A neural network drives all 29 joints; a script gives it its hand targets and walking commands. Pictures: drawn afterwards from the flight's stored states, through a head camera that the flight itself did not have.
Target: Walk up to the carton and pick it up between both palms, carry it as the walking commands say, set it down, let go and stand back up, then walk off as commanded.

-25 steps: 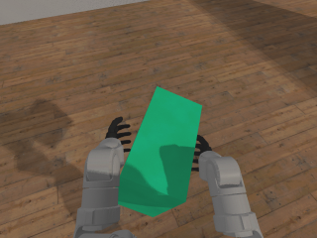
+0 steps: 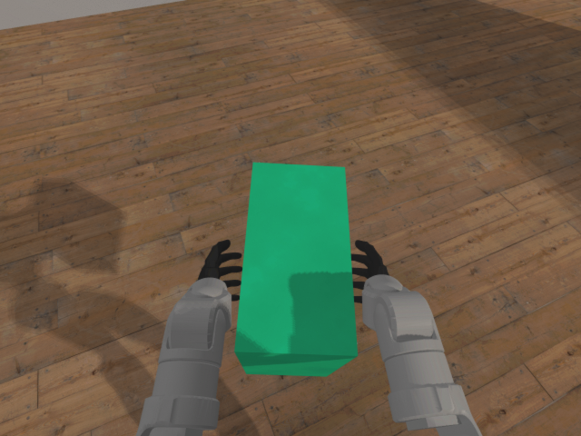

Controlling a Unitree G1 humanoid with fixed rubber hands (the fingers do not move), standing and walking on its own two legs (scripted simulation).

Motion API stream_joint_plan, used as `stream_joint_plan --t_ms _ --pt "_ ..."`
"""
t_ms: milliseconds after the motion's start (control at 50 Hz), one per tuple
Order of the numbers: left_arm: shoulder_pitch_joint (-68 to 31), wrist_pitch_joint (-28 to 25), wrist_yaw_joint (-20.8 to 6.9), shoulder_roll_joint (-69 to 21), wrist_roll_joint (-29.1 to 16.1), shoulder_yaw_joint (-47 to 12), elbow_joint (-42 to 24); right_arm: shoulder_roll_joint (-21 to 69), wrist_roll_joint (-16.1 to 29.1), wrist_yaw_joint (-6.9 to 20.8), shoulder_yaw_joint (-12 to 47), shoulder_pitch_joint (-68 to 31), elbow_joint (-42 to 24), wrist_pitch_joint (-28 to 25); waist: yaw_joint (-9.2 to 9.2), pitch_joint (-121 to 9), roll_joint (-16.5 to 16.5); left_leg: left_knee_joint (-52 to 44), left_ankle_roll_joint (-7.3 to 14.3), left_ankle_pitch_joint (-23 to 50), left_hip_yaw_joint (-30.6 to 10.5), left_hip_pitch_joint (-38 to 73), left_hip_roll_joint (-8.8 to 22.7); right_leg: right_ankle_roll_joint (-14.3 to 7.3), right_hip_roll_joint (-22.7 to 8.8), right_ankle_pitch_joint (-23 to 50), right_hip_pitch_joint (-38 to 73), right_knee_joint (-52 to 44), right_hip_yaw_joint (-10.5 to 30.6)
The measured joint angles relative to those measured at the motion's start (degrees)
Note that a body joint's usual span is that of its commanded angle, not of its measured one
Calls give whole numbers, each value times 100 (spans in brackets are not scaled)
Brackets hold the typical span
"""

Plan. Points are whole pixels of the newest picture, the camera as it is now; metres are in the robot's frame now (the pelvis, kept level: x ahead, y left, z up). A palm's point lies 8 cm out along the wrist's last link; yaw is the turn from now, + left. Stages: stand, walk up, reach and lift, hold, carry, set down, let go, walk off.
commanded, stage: carry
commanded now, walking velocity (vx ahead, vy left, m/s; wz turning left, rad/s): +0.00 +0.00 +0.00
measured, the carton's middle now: (292, 277) +0.35 +0.01 -0.05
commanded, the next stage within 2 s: none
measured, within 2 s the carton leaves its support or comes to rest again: neither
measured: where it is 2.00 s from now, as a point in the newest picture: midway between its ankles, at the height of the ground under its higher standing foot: outside the picture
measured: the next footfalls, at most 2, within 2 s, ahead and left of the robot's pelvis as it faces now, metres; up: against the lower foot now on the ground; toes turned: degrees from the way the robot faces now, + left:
none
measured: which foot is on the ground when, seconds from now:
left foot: down 0.00-1.00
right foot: down 0.00-1.00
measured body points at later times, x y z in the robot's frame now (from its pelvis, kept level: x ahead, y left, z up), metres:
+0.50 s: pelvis +0.05 -0.02 +0.01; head +0.05 -0.01 +0.46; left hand +0.37 +0.10 +0.03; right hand +0.36 -0.14 +0.03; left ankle +0.03 +0.09 -0.72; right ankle -0.02 -0.07 -0.72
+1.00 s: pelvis +0.03 +0.01 +0.01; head +0.01 +0.03 +0.46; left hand +0.34 +0.13 +0.03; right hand +0.33 -0.11 +0.03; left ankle +0.03 +0.09 -0.72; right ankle -0.02 -0.07 -0.72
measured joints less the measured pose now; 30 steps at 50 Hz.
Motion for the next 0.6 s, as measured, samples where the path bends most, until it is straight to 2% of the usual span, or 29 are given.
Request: stream_joint_plan --t_ms 60,160,180,240,280,340,380,440,520,600 --pt "-181 -323 -39 -50 101 181 -87 104 -240 151 -160 -315 61 -336 109 144 -271 -140 -90 -209 -38 61 -9 -73 -1 -60 -9 9 -39" --pt "-57 -299 -86 -21 103 173 -218 126 -419 315 -133 -375 139 -385 208 120 -195 202 -20 189 6 -7 73 -141 60 104 341 -449 13" --pt "-63 -267 -106 -23 109 166 -187 110 -437 326 -112 -329 140 -373 211 104 -202 306 1 62 26 -25 49 -163 37 85 413 -501 32" --pt "-150 -146 -169 -45 83 143 -113 42 -410 352 -101 -122 27 -332 129 79 -234 407 34 -566 6 -80 -43 -197 -44 16 616 -601 -31" --pt "-286 -135 -232 -83 116 178 16 25 -384 351 -166 -61 -7 -334 82 100 -240 316 64 -643 10 -104 -61 -190 -46 -2 732 -654 -82" --pt "-406 -197 -264 -120 235 207 204 23 -372 328 -209 -49 16 -328 43 82 -224 -57 127 -330 56 -30 -34 -190 38 -41 823 -661 -68" --pt "-414 -216 -279 -122 278 199 252 21 -369 349 -227 -42 28 -315 -1 33 -160 -306 169 297 53 105 40 -193 145 -115 856 -585 -64" --pt "-410 -282 -338 -121 361 214 418 12 -405 417 -239 -6 174 -361 -53 -61 -265 -253 -33 32 63 221 31 -175 132 -279 905 -429 -43" --pt "-335 -407 -398 -97 509 325 806 42 -478 558 -301 -117 638 -388 -41 -192 -255 -185 -21 11 141 302 43 -163 130 -237 1084 -600 46" --pt "-344 -398 -331 -99 462 312 749 56 -517 536 -305 -164 681 -430 -20 -123 -176 -159 11 14 132 328 24 -134 112 -219 1141 -627 35"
